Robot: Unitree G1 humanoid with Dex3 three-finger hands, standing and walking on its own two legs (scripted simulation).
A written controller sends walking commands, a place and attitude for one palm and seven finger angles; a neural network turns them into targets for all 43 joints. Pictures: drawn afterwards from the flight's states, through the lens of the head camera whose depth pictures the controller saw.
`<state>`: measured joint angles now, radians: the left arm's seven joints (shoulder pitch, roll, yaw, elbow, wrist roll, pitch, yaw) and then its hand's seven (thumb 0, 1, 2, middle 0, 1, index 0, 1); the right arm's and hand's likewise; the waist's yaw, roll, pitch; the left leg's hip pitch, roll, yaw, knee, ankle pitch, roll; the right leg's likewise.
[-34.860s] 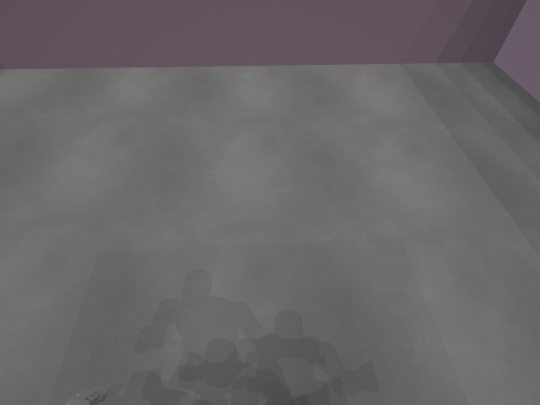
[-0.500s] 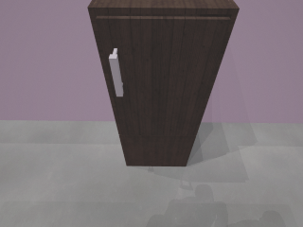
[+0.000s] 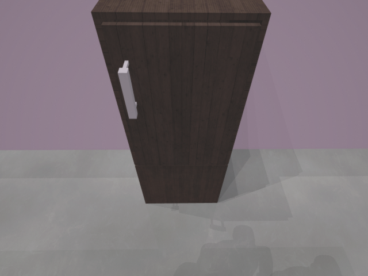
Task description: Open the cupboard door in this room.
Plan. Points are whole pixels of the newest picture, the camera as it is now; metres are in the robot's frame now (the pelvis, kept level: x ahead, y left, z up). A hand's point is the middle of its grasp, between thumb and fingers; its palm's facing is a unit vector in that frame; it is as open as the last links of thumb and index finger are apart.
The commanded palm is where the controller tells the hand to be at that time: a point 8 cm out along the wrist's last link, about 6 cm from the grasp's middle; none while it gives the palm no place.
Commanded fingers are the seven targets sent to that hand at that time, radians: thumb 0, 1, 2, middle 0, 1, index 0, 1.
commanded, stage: come to a stop and stand still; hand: left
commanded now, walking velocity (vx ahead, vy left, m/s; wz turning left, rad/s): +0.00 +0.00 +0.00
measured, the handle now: (129, 90) +0.57 +0.18 +0.08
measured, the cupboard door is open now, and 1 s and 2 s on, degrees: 0 0 0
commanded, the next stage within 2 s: look again from close up in 0.06 s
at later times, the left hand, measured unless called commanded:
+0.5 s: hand out of the picture +0.03 +0.20 -0.18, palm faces +0.01 -0.97 -0.23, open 7.3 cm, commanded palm none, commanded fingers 0.00 0.90 0.90 -0.20 -0.30 -0.20 -0.30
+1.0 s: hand (92, 226) +0.22 +0.21 -0.01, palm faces +0.22 -0.97 -0.08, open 7.7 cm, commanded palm +0.14 +0.27 -0.05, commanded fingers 0.00 0.62 0.78 -0.22 -0.48 -0.22 -0.48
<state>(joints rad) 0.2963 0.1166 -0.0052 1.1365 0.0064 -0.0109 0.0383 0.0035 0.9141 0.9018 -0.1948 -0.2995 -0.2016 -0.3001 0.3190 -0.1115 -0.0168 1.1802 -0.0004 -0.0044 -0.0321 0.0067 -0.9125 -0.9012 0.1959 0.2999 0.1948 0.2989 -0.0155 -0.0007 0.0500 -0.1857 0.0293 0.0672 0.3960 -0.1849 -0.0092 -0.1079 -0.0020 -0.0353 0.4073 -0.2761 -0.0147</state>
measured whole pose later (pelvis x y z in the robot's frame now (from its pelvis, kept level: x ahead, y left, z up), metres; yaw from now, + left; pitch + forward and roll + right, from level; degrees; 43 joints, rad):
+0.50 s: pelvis +0.01 +0.02 -0.01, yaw -1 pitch -1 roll +0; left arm 0.30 0.16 -0.01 1.07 0.02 -0.02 0.04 0.00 0.91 0.90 -0.20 -0.30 -0.20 -0.30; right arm 0.27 -0.18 0.00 1.06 -0.01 -0.02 -0.03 0.02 -0.94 -0.90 0.20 0.30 0.20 0.30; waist 0.00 0.02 0.01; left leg -0.23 0.01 0.08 0.53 -0.28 0.02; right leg -0.15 -0.03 -0.01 0.53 -0.36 0.01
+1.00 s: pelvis +0.00 +0.01 -0.03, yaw +1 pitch +6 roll +1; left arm 0.33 0.17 0.17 0.20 -0.18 -0.32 -0.05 0.01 0.82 0.86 -0.20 -0.36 -0.21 -0.36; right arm 0.23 -0.22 -0.05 0.76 0.01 -0.23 -0.04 0.01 -0.91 -0.90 0.20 0.30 0.20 0.30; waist -0.03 0.00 -0.08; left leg -0.50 0.01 0.05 0.71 -0.32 0.00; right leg -0.42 -0.04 -0.05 0.74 -0.43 0.00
